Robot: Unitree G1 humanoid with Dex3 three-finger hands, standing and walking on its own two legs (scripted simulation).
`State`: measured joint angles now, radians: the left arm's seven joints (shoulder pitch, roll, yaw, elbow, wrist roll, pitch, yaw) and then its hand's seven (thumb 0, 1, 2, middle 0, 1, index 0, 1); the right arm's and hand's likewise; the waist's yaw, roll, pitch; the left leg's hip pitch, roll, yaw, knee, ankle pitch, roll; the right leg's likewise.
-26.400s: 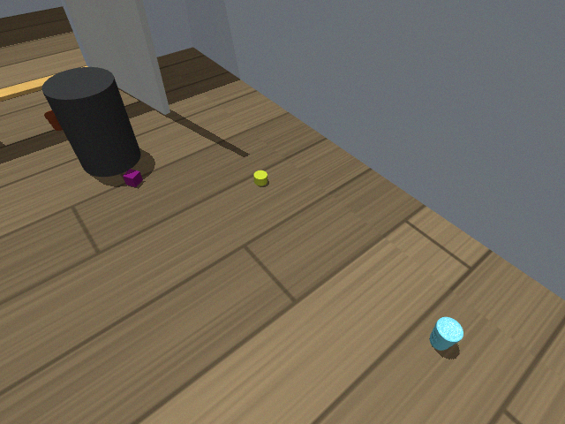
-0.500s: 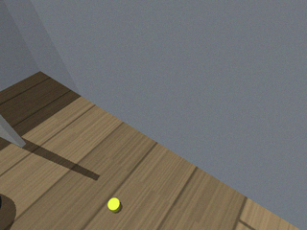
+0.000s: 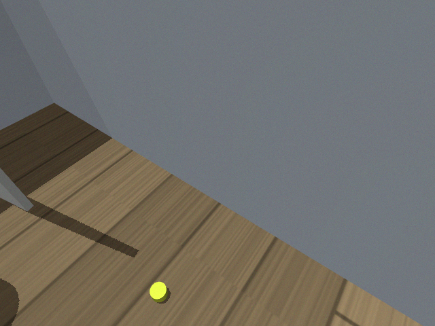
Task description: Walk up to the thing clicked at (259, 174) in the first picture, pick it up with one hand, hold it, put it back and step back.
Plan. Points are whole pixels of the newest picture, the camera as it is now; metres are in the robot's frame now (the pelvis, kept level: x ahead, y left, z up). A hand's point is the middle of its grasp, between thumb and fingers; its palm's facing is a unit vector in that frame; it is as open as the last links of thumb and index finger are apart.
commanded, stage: walk up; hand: left
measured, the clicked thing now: (158, 292) +0.42 +0.27 -0.76
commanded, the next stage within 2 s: none
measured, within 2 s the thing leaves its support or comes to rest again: neither
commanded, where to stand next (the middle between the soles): +0.03 +0.03 m, yaw +0 degrees
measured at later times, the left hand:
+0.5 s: hand out of the picture +0.04 +0.32 -0.18, palm faces -0.04 -0.94 -0.34, open 7.3 cm
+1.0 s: hand out of the picture -0.13 +0.30 -0.15, palm faces -0.04 -0.91 -0.41, open 7.4 cm
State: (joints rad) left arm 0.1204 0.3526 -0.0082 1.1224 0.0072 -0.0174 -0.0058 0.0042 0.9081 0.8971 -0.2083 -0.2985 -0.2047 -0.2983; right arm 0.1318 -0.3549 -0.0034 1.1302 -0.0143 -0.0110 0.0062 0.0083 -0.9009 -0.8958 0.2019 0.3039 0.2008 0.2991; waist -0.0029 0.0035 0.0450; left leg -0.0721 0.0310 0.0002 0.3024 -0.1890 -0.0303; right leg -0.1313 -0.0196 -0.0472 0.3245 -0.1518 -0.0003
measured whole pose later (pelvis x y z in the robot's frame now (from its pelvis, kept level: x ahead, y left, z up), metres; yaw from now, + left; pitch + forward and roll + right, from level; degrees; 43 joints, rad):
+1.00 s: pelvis -0.24 +0.03 -0.02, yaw -4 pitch -1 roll +2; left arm 0.17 0.35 0.09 0.80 0.05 0.08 -0.01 0.01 0.91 0.90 -0.21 -0.30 -0.21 -0.30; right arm 0.16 -0.41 -0.05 0.87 0.00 0.03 -0.05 0.01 -0.90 -0.90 0.20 0.30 0.20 0.30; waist 0.03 0.00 0.14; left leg -0.45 -0.10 -0.12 1.14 -0.50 -0.02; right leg -0.32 0.00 0.02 0.58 -0.24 -0.04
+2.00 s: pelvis -0.34 +0.04 -0.02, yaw -3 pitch -3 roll +0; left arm 0.24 0.42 0.07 0.94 0.01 -0.01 -0.01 0.00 0.91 0.90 -0.21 -0.30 -0.20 -0.30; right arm 0.23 -0.34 -0.05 0.92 -0.04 -0.04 0.03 0.01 -0.90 -0.90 0.21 0.30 0.20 0.30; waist -0.01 -0.04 0.08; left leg -0.27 0.01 0.05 0.55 -0.22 0.02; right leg -0.34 -0.02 0.04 0.83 -0.47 -0.02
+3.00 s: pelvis -0.31 +0.03 +0.00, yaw -3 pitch -3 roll +0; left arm 0.10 0.35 0.00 1.14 0.01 -0.02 -0.01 0.01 0.91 0.90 -0.21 -0.30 -0.20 -0.30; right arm 0.07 -0.34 0.00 1.13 -0.01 -0.02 0.01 0.01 -0.90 -0.90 0.20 0.30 0.20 0.30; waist 0.01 0.01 0.05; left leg -0.12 0.00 0.00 0.32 -0.15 0.00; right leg -0.11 -0.01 -0.02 0.32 -0.17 0.01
